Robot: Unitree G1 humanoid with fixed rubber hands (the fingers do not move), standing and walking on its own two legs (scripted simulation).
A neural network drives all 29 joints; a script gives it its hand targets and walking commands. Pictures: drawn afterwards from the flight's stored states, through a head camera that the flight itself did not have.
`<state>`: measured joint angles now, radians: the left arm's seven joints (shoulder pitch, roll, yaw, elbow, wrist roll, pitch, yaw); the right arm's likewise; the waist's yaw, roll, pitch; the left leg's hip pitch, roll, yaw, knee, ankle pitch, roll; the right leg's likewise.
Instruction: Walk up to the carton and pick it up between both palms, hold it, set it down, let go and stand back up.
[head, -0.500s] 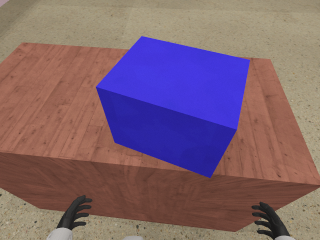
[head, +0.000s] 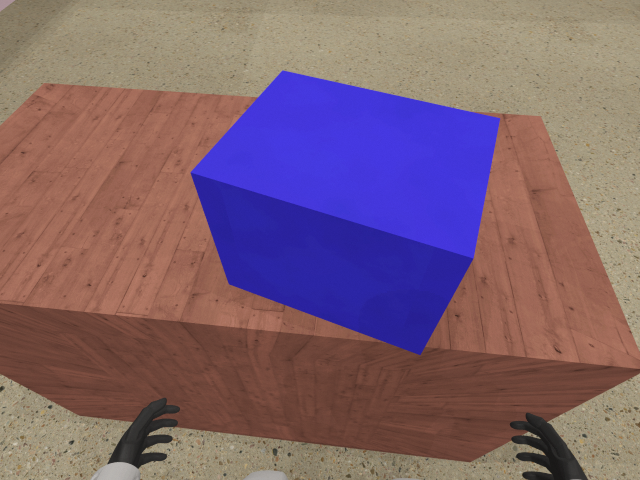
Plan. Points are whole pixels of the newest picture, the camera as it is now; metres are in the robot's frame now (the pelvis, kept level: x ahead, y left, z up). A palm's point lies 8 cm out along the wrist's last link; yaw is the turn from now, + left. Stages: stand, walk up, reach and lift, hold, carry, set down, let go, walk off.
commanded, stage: stand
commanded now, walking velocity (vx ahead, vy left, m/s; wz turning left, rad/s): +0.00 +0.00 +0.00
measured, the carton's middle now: (350, 210) +0.42 +0.00 +0.09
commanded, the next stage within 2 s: walk up in 0.04 s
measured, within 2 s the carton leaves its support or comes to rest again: neither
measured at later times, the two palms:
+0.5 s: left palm out of the picture +0.12 +0.30 -0.10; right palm out of the picture +0.08 -0.28 -0.07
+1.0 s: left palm (103, 466) +0.14 +0.30 -0.10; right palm out of the picture +0.10 -0.29 -0.09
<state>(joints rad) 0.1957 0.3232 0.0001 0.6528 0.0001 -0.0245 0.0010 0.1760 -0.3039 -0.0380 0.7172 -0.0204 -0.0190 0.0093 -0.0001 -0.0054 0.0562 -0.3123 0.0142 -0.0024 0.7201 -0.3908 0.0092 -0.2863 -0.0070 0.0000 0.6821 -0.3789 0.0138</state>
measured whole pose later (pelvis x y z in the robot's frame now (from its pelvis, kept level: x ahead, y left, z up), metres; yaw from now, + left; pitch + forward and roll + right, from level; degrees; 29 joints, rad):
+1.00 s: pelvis +0.02 +0.01 +0.00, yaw +0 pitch +0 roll -1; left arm 0.25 0.38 0.00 0.71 0.00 -0.03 0.00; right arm 0.30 -0.36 -0.05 0.75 -0.02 -0.04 0.00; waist -0.02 -0.01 0.05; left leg -0.31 0.02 0.01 0.73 -0.41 0.01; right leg -0.38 -0.03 0.00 0.68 -0.25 -0.02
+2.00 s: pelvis +0.01 -0.01 +0.00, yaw +0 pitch +0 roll +0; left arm 0.22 0.38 0.00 0.76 0.00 -0.03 -0.01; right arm 0.22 -0.36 -0.05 0.83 -0.02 -0.04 0.01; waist -0.02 -0.01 0.03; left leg -0.31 0.02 0.01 0.68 -0.37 -0.01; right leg -0.40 -0.03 0.00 0.68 -0.29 0.01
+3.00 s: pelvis +0.03 +0.00 +0.03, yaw -1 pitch -4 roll -1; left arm 0.34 0.41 0.03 0.09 -0.11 0.21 -0.11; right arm 0.50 -0.15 -0.06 0.00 0.07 0.06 -0.16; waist 0.00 -0.04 0.10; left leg -0.06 0.04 0.02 0.41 -0.27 -0.01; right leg -0.14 -0.01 0.00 0.37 -0.17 0.02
